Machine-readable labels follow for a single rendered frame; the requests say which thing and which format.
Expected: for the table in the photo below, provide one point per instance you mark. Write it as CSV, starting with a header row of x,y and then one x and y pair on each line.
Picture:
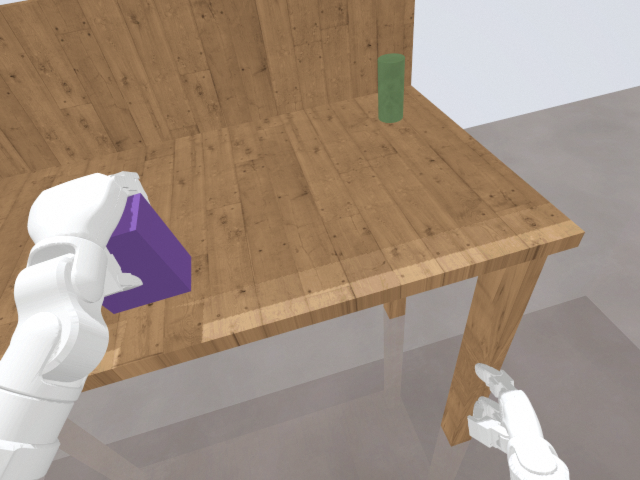
x,y
253,126

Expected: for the robot right forearm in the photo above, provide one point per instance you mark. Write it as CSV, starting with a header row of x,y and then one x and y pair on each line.
x,y
531,457

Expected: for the robot left forearm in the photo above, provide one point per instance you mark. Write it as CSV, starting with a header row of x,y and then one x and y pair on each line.
x,y
60,338

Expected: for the robot left hand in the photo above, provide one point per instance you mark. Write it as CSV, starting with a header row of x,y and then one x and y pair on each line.
x,y
89,207

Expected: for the sponge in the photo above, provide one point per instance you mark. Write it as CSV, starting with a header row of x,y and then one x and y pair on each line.
x,y
144,246

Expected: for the robot right hand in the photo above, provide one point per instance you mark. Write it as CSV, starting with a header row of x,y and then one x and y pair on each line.
x,y
495,424

